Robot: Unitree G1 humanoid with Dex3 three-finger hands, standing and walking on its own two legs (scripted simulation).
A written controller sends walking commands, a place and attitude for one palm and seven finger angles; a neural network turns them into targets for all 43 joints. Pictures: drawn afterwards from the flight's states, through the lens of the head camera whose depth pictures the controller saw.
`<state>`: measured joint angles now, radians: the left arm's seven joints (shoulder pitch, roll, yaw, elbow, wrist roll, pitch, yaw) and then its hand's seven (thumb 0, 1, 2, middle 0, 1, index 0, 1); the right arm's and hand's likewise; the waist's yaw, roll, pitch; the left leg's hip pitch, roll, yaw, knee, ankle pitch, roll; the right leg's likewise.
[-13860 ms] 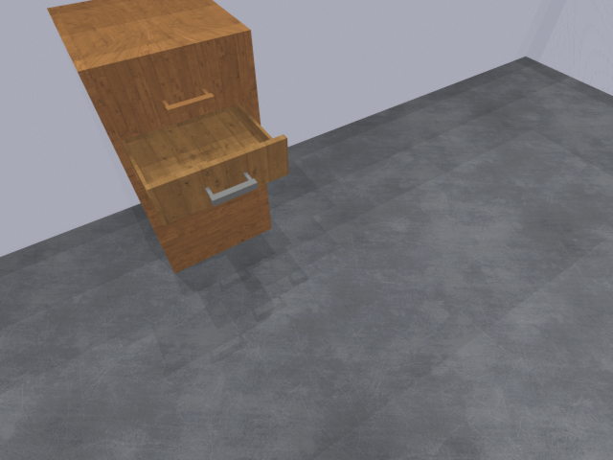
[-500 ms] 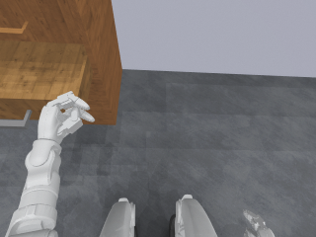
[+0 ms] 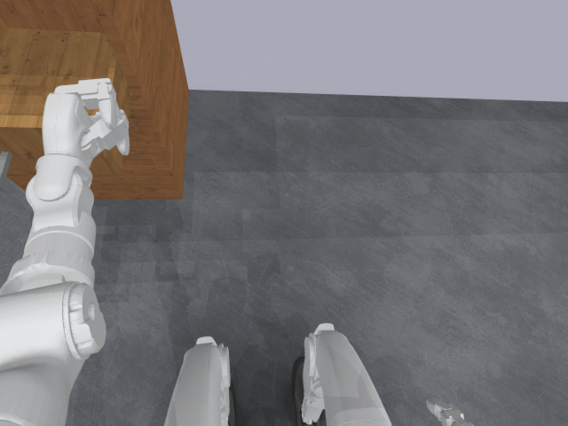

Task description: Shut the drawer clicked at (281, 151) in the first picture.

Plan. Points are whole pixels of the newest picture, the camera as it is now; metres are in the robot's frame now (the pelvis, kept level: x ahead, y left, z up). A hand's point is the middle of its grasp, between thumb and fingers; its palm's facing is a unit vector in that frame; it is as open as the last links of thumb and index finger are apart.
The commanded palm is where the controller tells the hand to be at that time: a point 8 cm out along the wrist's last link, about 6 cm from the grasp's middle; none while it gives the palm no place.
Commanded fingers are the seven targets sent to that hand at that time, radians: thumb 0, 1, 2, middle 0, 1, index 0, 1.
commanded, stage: raise the hand and make a fist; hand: left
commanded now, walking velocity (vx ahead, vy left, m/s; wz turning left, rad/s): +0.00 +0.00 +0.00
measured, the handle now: out of the picture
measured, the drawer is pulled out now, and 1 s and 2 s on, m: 0.18 0.12 0.06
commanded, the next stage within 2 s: bring the fist close to the handle in 0.46 s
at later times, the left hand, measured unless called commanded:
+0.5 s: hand (124, 111) +0.53 +0.19 +0.03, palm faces +0.02 -1.00 -0.02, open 3.3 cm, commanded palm +0.51 +0.23 +0.04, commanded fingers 0.00 0.90 0.90 -1.40 -1.60 -1.40 -1.60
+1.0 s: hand (135, 109) +0.56 +0.19 +0.00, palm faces -0.01 -1.00 -0.03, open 3.3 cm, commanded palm +0.56 +0.22 -0.01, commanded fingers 0.00 0.90 0.90 -1.40 -1.60 -1.40 -1.60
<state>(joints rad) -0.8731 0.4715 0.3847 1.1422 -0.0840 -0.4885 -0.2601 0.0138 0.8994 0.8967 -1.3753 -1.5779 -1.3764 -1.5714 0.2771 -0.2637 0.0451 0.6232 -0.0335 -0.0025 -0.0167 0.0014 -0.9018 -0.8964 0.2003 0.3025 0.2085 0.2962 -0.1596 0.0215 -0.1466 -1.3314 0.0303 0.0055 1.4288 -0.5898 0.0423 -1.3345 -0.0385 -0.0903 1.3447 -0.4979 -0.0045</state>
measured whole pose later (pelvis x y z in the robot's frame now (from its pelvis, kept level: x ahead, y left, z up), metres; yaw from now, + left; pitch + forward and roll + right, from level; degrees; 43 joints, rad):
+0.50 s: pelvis +0.00 +0.00 +0.00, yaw -2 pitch +30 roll -4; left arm -0.90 0.55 0.46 1.11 -0.07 -0.44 -0.26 0.01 0.90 0.90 -1.40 -1.60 -1.40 -1.59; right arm 0.34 -0.27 0.05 0.62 -0.03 0.06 0.01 0.00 -0.90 -0.90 0.20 0.30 0.21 0.30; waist -0.20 0.02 -0.12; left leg -1.36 0.06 0.00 1.42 -0.59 0.04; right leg -1.37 -0.01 -0.09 1.32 -0.48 -0.01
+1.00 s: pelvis +0.00 +0.00 -0.04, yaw -2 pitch +34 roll -6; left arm -1.07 0.61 0.43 1.21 -0.02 -0.48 -0.26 0.01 0.90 0.90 -1.40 -1.60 -1.40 -1.59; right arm 0.27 -0.28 0.08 0.57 -0.05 0.09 0.00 0.00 -0.90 -0.90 0.20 0.30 0.21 0.30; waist -0.22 0.03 -0.14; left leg -1.55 0.05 -0.03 1.59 -0.64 0.04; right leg -1.54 -0.02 -0.12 1.48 -0.53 -0.01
